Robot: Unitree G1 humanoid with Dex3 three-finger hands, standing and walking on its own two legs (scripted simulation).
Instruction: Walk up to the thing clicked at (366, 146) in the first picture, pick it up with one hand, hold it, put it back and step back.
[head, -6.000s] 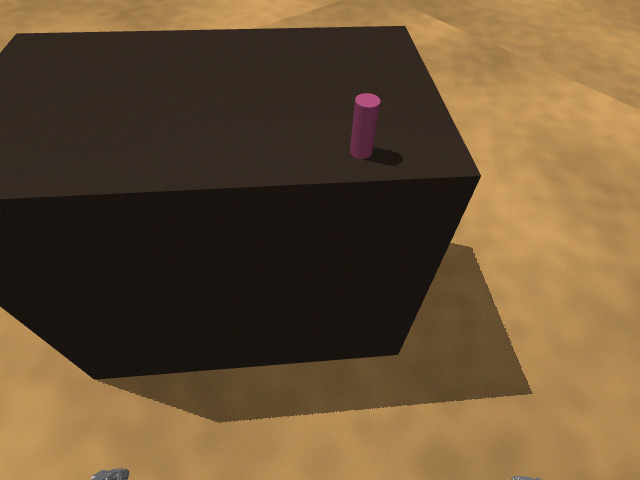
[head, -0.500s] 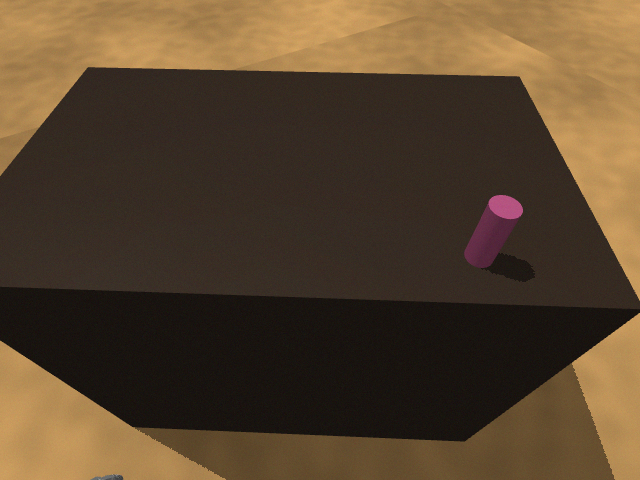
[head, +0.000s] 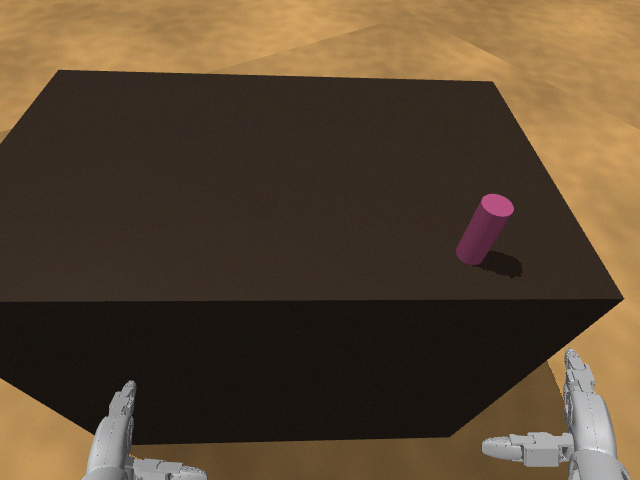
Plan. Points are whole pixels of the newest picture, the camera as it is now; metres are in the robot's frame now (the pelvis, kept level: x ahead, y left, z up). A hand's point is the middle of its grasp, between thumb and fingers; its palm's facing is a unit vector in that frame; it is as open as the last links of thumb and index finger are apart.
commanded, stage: rise first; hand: right
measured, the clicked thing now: (482, 231) +0.40 -0.23 +0.07
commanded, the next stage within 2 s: go down in 1.30 s
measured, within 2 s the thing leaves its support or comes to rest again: neither
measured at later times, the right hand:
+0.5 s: hand (582, 382) +0.19 -0.27 +0.08, palm faces +0.39 +0.82 -0.41, open 17.6 cm
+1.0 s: hand (635, 365) +0.18 -0.27 +0.15, palm faces +0.44 +0.79 -0.43, open 17.5 cm
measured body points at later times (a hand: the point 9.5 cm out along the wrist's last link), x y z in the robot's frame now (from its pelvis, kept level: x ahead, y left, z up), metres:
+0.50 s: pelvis +0.00 +0.02 +0.00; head -0.01 +0.04 +0.45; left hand +0.17 +0.28 -0.09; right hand +0.16 -0.31 +0.11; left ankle -0.04 +0.12 -0.74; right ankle +0.03 -0.12 -0.74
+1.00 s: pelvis -0.01 +0.01 +0.00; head -0.02 +0.03 +0.45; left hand +0.16 +0.27 -0.08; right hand +0.15 -0.31 +0.17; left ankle -0.04 +0.12 -0.74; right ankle +0.03 -0.12 -0.74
